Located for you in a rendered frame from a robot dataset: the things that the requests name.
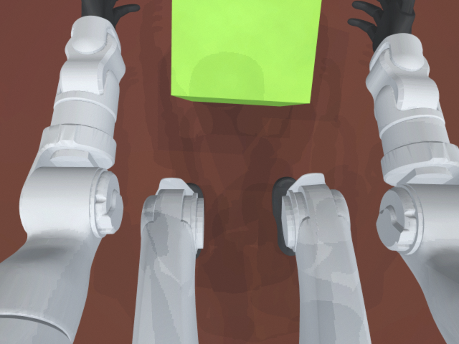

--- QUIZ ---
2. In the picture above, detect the robot left hand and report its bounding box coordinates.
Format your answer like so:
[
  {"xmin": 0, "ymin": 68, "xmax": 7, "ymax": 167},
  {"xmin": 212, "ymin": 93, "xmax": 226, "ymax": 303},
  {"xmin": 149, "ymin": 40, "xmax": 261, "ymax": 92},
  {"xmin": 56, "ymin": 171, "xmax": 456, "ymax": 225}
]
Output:
[{"xmin": 81, "ymin": 0, "xmax": 140, "ymax": 29}]

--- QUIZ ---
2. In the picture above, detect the left robot upper arm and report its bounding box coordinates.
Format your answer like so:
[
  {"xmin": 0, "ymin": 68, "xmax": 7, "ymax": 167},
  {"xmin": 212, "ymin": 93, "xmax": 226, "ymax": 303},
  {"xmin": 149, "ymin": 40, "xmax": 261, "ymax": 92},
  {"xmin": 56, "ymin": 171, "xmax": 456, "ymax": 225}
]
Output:
[{"xmin": 0, "ymin": 167, "xmax": 123, "ymax": 344}]

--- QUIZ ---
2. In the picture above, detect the robot right hand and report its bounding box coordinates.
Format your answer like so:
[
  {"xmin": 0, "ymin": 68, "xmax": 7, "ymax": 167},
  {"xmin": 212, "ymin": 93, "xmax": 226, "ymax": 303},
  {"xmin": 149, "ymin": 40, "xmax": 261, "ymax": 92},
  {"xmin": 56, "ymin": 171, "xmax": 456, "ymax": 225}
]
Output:
[{"xmin": 347, "ymin": 0, "xmax": 415, "ymax": 53}]

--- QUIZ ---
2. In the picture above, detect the right robot upper arm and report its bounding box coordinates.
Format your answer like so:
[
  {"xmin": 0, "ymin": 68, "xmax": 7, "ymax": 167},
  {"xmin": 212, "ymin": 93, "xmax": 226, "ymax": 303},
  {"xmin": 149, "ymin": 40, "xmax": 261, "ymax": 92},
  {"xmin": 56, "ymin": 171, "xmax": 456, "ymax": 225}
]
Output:
[{"xmin": 376, "ymin": 183, "xmax": 459, "ymax": 344}]

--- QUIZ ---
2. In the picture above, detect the carton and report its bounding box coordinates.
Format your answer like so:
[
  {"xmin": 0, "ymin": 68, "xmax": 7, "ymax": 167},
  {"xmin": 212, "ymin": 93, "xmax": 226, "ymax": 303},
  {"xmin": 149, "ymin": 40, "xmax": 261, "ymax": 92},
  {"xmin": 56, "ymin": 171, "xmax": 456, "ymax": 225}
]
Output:
[{"xmin": 171, "ymin": 0, "xmax": 321, "ymax": 106}]

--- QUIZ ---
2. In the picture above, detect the robot right foot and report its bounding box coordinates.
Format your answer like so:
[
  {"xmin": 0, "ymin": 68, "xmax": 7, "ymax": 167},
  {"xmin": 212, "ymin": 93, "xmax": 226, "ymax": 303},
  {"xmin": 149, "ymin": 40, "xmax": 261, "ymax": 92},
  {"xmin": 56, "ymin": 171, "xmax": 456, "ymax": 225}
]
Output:
[{"xmin": 272, "ymin": 177, "xmax": 296, "ymax": 256}]

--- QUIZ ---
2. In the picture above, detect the robot left foot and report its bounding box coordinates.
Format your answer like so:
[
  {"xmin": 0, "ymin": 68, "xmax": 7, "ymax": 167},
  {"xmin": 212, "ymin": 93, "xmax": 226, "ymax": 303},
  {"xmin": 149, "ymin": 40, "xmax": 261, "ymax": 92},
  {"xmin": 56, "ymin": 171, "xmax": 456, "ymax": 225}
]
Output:
[{"xmin": 186, "ymin": 183, "xmax": 204, "ymax": 259}]

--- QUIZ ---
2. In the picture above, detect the robot left forearm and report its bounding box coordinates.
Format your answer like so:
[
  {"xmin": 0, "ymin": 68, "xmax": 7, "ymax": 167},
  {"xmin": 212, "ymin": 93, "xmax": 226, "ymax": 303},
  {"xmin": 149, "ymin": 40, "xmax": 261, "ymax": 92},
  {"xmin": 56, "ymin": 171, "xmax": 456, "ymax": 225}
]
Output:
[{"xmin": 19, "ymin": 16, "xmax": 126, "ymax": 232}]

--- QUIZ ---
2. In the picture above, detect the robot right forearm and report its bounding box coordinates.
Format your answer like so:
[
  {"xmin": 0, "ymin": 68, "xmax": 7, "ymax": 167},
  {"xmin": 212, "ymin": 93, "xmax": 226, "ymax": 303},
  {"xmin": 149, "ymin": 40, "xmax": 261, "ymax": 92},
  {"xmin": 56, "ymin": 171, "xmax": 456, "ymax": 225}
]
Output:
[{"xmin": 366, "ymin": 33, "xmax": 459, "ymax": 186}]

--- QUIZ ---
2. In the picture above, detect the robot foot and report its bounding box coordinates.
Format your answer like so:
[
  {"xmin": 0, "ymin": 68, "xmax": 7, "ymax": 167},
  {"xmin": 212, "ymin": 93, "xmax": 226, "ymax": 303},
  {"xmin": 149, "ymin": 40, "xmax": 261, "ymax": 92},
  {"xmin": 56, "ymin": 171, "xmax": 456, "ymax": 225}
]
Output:
[
  {"xmin": 186, "ymin": 183, "xmax": 204, "ymax": 259},
  {"xmin": 272, "ymin": 177, "xmax": 296, "ymax": 256}
]

